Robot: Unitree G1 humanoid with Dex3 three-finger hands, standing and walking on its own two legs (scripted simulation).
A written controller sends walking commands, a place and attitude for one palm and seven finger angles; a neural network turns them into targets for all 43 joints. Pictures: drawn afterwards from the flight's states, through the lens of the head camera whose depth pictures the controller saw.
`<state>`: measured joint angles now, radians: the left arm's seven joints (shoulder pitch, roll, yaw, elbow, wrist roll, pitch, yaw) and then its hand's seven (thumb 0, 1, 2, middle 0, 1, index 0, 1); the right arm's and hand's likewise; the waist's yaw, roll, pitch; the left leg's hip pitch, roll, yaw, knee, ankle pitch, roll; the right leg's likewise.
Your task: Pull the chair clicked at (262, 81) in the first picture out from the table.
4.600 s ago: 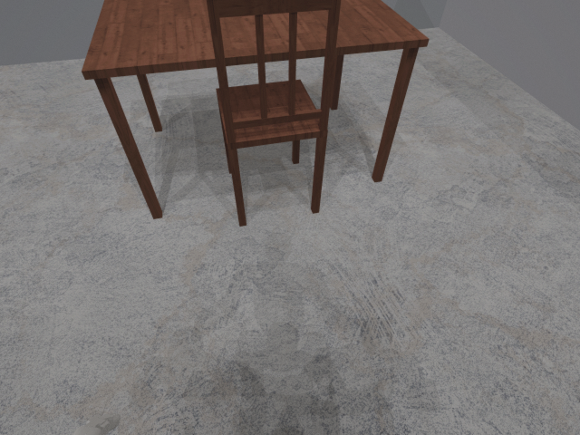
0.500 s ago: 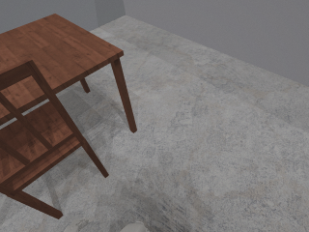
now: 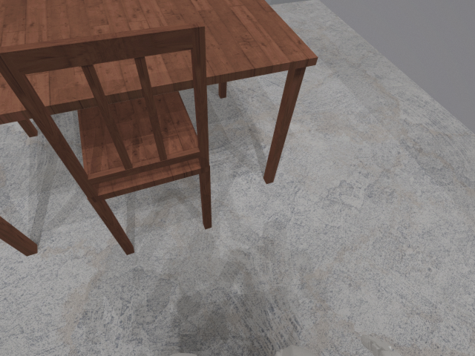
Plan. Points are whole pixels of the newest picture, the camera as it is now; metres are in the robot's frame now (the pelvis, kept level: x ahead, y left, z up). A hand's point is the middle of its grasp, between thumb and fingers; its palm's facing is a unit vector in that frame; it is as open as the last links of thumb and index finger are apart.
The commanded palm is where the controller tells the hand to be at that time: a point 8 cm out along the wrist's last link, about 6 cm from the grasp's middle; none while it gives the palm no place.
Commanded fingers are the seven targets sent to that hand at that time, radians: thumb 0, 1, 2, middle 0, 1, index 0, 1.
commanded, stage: turn to face it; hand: left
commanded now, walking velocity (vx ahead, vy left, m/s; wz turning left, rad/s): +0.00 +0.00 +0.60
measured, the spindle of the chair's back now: (111, 125) +0.58 +0.36 -0.04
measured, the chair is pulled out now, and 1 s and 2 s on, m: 0.00 0.00 0.00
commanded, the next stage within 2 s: take the last steps up to it in 0.62 s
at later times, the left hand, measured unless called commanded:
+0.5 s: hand out of the picture +0.07 +0.16 -0.12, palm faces +0.26 -0.92 -0.30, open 7.4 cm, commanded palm none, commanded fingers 0.00 0.90 0.90 -0.20 -0.30 -0.20 -0.30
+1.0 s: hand out of the picture -0.07 +0.18 -0.17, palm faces +0.43 -0.89 -0.18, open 7.4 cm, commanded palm none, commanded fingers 0.00 0.90 0.90 -0.20 -0.30 -0.20 -0.30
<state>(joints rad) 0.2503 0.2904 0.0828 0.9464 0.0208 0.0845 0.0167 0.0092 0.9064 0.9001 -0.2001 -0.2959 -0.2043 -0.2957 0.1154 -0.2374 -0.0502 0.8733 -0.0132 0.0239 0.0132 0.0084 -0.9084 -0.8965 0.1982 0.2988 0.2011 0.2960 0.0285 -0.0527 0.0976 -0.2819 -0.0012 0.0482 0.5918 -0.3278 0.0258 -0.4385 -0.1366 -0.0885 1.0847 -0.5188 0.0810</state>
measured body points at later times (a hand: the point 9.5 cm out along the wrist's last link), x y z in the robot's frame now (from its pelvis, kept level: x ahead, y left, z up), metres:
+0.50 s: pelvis +0.01 -0.05 +0.01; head +0.04 -0.09 +0.46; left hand +0.06 +0.21 -0.10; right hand +0.13 -0.30 -0.15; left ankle -0.06 +0.09 -0.63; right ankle +0.04 -0.14 -0.73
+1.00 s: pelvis +0.02 +0.00 +0.02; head +0.01 +0.03 +0.47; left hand -0.09 +0.23 -0.15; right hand +0.16 -0.19 -0.12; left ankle -0.06 +0.06 -0.73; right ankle +0.07 -0.13 -0.66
